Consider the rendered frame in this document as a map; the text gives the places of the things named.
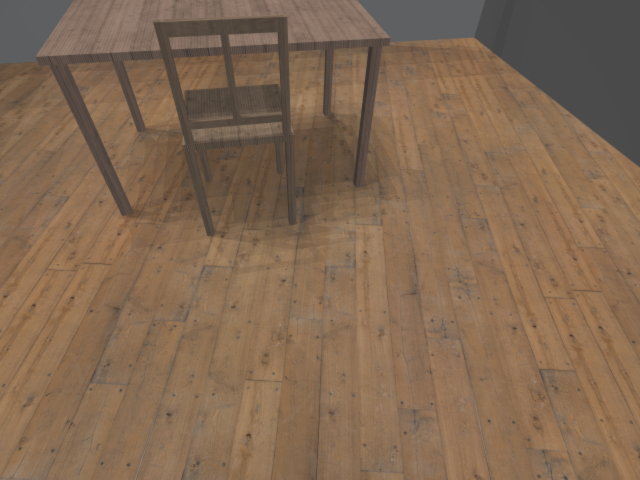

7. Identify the chair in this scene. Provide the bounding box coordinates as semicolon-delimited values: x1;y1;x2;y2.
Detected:
153;14;297;236

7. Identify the table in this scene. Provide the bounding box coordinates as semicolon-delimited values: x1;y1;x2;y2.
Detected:
36;0;391;216

